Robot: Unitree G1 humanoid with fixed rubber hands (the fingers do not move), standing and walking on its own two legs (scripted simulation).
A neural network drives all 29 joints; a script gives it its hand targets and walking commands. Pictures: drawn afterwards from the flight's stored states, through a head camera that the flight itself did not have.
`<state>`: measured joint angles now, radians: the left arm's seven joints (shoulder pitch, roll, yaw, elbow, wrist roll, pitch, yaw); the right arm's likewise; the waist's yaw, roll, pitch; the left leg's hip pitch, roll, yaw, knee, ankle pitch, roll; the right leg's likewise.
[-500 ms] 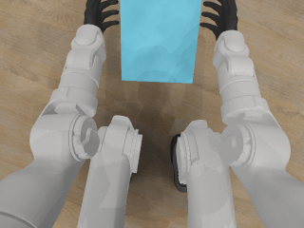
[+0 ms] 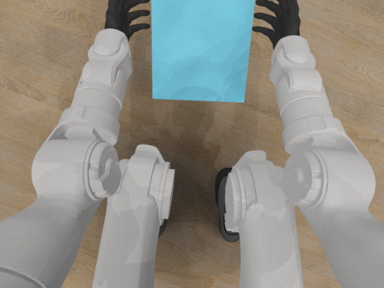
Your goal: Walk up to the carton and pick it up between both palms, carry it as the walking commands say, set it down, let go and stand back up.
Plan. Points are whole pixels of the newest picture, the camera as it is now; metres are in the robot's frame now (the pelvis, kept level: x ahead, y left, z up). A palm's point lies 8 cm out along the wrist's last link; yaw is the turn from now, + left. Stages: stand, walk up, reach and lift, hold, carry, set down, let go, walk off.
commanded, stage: set down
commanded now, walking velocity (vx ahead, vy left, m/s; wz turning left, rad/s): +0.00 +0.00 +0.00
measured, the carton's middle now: (199, 45) +0.53 +0.01 -0.26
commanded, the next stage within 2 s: let go in 1.96 s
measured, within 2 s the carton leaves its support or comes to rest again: rests again in 0.12 s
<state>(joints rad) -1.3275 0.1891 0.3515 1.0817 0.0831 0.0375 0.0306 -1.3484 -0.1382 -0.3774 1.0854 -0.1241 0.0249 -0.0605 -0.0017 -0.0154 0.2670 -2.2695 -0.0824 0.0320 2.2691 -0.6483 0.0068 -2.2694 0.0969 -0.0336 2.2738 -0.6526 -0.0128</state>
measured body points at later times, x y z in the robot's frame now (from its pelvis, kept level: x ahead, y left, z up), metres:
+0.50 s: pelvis -0.03 +0.00 +0.00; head +0.33 +0.01 +0.26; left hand +0.50 +0.19 -0.19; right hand +0.51 -0.17 -0.19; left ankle +0.09 +0.10 -0.32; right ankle +0.09 -0.10 -0.32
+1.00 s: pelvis -0.02 +0.00 +0.05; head +0.31 +0.01 +0.36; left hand +0.51 +0.19 -0.07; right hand +0.51 -0.17 -0.07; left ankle +0.09 +0.10 -0.32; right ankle +0.09 -0.10 -0.32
